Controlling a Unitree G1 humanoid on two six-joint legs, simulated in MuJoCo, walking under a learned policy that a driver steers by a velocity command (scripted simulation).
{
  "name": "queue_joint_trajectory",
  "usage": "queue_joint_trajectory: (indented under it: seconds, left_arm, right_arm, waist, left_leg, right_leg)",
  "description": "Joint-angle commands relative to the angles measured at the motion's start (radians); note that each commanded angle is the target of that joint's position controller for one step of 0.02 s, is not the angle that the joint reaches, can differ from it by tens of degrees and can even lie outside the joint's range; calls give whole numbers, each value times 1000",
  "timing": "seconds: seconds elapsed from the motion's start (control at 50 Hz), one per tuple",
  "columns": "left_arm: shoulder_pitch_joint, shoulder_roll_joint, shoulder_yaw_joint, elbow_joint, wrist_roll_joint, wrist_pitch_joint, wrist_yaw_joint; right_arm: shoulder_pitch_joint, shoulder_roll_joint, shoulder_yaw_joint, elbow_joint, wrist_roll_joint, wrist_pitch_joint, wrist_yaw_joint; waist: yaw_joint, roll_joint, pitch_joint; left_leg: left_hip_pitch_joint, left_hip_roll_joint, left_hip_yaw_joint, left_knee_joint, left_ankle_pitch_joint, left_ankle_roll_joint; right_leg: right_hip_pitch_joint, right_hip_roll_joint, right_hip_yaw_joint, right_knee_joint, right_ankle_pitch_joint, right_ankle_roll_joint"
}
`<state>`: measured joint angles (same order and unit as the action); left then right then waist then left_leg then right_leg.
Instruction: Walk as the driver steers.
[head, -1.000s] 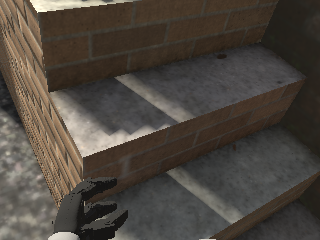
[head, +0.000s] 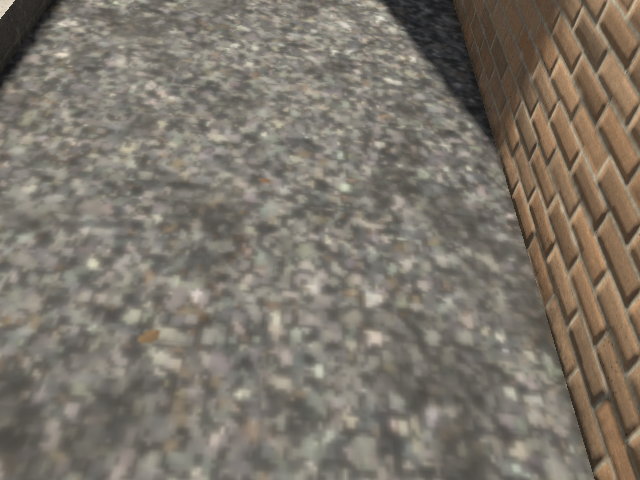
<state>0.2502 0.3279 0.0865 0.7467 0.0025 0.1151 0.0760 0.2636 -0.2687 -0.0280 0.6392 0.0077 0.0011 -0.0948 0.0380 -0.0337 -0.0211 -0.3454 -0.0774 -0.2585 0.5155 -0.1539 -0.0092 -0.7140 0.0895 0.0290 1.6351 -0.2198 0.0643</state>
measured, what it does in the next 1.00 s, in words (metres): walks ahead, turning right: right foot, then left foot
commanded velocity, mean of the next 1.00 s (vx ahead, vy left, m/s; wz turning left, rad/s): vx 0.50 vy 0.00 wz -0.44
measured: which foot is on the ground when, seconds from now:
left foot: down 0.00-0.14, up 0.16-0.50, down 0.52-1.00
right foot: up 0.00-0.14, down 0.16-0.52, up 0.54-1.00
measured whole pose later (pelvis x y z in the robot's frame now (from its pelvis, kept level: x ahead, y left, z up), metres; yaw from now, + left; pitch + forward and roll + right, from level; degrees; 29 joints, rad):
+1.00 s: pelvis +0.27 +0.05 -0.03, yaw -28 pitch +3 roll +1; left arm -0.01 0.23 0.03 0.60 -0.03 -0.04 -0.07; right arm 0.39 -0.25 -0.05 0.84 0.00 -0.07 -0.03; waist -0.07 -0.02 0.06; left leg 0.14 0.02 0.24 0.38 -0.49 -0.02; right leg -0.59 0.02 -0.07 0.63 -0.10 -0.14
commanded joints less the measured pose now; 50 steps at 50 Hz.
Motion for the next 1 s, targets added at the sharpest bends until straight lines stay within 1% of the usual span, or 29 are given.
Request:
queue_joint_trajectory:
  seconds: [0.02, 0.04, 0.06, 0.08, 0.1, 0.12, 0.14, 0.16, 0.18, 0.2, 0.22, 0.24, 0.26, 0.28, 0.34, 0.38, 0.44, 0.46, 0.5, 0.52, 0.54, 0.56, 0.58, 0.6, 0.66, 0.76, 0.9, 0.96, 1.0]
  left_arm:
    - [245, 29, -19, -15, 42, -65, -19]
    - [325, 81, -6, 37, 40, -81, -21]
    - [375, 99, -3, 79, 25, -86, -18]
    - [421, 34, -22, 132, 6, -89, -25]
    - [430, -48, -45, 176, -13, -90, -46]
    - [432, -95, -64, 181, -21, -96, -74]
    - [421, -163, -93, 173, -19, -117, -100]
    - [373, -216, -133, 123, 29, -156, -120]
    - [223, -146, -139, 41, -2, -176, -128]
    - [159, 145, -44, -3, -16, -188, -128]
    - [88, 144, -38, -10, 10, -195, -103]
    - [128, 116, -48, 25, 37, -190, -82]
    - [196, 108, -48, 41, 27, -188, -71]
    - [262, 112, -39, 66, 9, -190, -57]
    - [348, 1, -64, 110, -29, -171, -43]
    - [335, 8, -60, 105, -32, -162, -41]
    - [340, 30, -42, 103, -41, -146, -41]
    - [323, 34, -37, 98, -44, -140, -40]
    - [224, 46, -27, 58, -41, -139, -38]
    - [154, -2, -36, 17, -24, -147, -44]
    - [125, -129, -63, -73, -26, -175, -46]
    - [146, -71, -47, -81, -65, -189, -47]
    - [80, -15, -26, -73, -79, -183, -56]
    - [48, -4, -18, -53, -74, -177, -64]
    - [45, -29, -10, -39, -50, -166, -86]
    - [-80, -33, -17, -107, -37, -161, -104]
    - [-321, -37, -34, -203, -35, -178, -151]
    - [-247, 26, -6, -208, -30, -165, -151]
    - [52, 126, 46, -145, -30, -152, -132]
  right_arm:
    - [-148, -41, 4, -108, -2, -21, 22]
    - [-273, -67, -6, -152, -44, -16, 33]
    - [-346, -89, -16, -170, -64, -16, 44]
    - [-377, -76, -17, -169, -47, -26, 58]
    - [-331, -24, -7, -152, -3, -37, 71]
    - [-279, 0, 1, -138, 37, -32, 74]
    - [-225, 17, 10, -119, 58, -17, 75]
    - [-226, 84, 28, -146, 58, -19, 94]
    - [-123, 150, 48, -164, 43, -29, 123]
    - [-111, 84, 46, -205, 56, -57, 140]
    - [-342, -88, 2, -235, 111, -71, 126]
    - [-445, -137, -21, -257, 95, -66, 118]
    - [-463, -104, -21, -250, 49, -53, 109]
    - [-479, -94, -24, -250, 28, -51, 102]
    - [-520, 14, -3, -224, 19, -69, 102]
    - [-476, 48, 3, -189, 29, -84, 115]
    - [-419, 33, -10, -156, 37, -100, 126]
    - [-372, 20, -19, -142, 40, -101, 127]
    - [-161, -46, -56, -84, 51, -98, 118]
    - [43, -105, -77, -46, 43, -95, 104]
    - [167, -223, -96, -36, 5, -86, 101]
    - [164, -170, -87, -25, -29, -101, 115]
    - [85, -82, -63, -20, -19, -108, 117]
    - [21, -38, -53, -20, -10, -109, 116]
    - [-39, 1, -44, 6, -20, -114, 112]
    - [12, -59, -56, 63, -19, -128, 97]
    - [87, -140, -64, 126, -4, -104, 70]
    - [86, -200, -77, 127, -4, -84, 57]
    - [38, -218, -81, 99, 6, -73, 52]
  waist:
    - [114, 333, -177]
    - [155, 402, -146]
    - [168, 422, -104]
    - [141, 395, -26]
    - [66, 219, 84]
    - [26, 24, 161]
    - [-2, -135, 160]
    - [-64, -157, 112]
    - [-217, -168, 183]
    - [-188, -325, 259]
    - [-101, -109, 421]
    - [-50, 12, 393]
    - [3, 19, 308]
    - [55, -9, 265]
    - [123, -73, 174]
    - [117, -111, 138]
    - [108, -156, 130]
    - [79, -181, 116]
    - [-49, -174, 23]
    - [-158, -52, -128]
    - [-164, 312, -234]
    - [-149, 376, -220]
    - [-115, 286, -55]
    - [-94, 208, 19]
    - [-41, 163, 47]
    - [-42, 84, 104]
    - [-95, 82, 135]
    - [-25, 166, 23]
    - [140, 146, -129]
  left_leg:
    - [50, 68, 59, -278, -401, -70]
    - [-75, 16, 162, -345, -422, -97]
    - [-146, 6, 198, -379, -433, -91]
    - [-141, 56, 139, -360, -430, -43]
    - [-91, 123, 45, -205, -405, 43]
    - [-50, 155, 25, 36, -385, 104]
    - [-32, 108, 125, 360, -448, 141]
    - [-295, 64, 202, 809, -378, 117]
    - [-527, 26, 212, 1065, -390, 110]
    - [-627, 67, 128, 952, -331, 100]
    - [-668, 153, 94, 929, -168, 66]
    - [-653, 175, 91, 871, -82, 27]
    - [-598, 178, 126, 785, -66, -12]
    - [-548, 179, 138, 677, -15, -44]
    - [-299, 112, 248, 359, 83, -76]
    - [-161, 47, 299, 181, 39, -80]
    - [-88, 11, 315, 4, -66, -67]
    - [-26, 13, 305, -58, -83, -58]
    - [255, 60, 259, -137, -53, -12]
    - [557, 211, 108, -109, -89, 25]
    - [797, 458, -293, -178, -238, 122]
    - [707, 528, -528, -304, -416, 219]
    - [600, 489, -351, -313, -405, 209]
    - [492, 406, -165, -313, -268, 174]
    - [344, 284, 112, -309, 129, 120]
    - [329, 323, 210, -348, 326, 164]
    - [399, 324, 389, -327, 514, 114]
    - [471, 327, 434, -122, 1013, 96]
    - [320, 288, 451, 267, 997, 69]
  right_leg:
    - [186, 36, -201, -176, -29, 11]
    - [394, 44, -323, -374, -58, 13]
    - [541, 23, -369, -544, -107, 4]
    - [594, -83, -290, -707, -143, -41]
    - [535, -200, -152, -928, -191, -109]
    - [485, -238, -101, -1169, -165, -163]
    - [447, -196, -140, -1270, -95, -177]
    - [468, -233, 91, -1041, -207, -212]
    - [337, -241, 279, -1047, -94, -251]
    - [197, -501, 978, -1619, -936, -455]
    - [138, -591, 1053, -1731, -1080, -425]
    - [206, -555, 923, -1647, -906, -372]
    - [301, -480, 767, -1604, -797, -352]
    - [384, -446, 658, -1551, -663, -349]
    - [483, -303, 300, -1477, -235, -268]
    - [525, -252, 193, -1450, -140, -250]
    - [609, -249, 194, -1395, -161, -271]
    - [605, -259, 216, -1362, -183, -272]
    - [491, -247, 220, -1191, -78, -234]
    - [300, -189, 161, -881, -109, -196]
    - [-59, -71, 55, -559, -334, -151]
    - [-154, -97, 153, -361, -306, -146]
    - [-210, -149, 161, -297, -211, -151]
    - [-176, -173, 142, -306, -111, -145]
    - [-74, -196, 110, -354, 41, -117]
    - [-157, -175, 122, -538, 136, -85]
    - [-22, -142, -68, -937, 220, -139]
    - [177, -39, -153, -960, 87, -201]
    - [603, 5, -117, -1073, 120, -276]
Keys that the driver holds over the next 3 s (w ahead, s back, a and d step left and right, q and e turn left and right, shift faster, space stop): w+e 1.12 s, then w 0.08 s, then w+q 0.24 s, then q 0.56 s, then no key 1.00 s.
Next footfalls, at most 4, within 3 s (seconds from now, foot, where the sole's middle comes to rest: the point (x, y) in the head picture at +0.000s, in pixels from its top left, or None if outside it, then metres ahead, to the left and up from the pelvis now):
0.16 right None -0.05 -0.06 -0.78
0.52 left None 0.15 0.22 -0.78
1.02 right None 0.40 -0.10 -0.78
1.52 left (346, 394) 0.75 -0.10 -0.78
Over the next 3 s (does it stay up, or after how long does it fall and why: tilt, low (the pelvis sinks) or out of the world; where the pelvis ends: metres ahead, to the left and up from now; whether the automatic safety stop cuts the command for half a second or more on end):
stays up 0.75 -0.16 -0.01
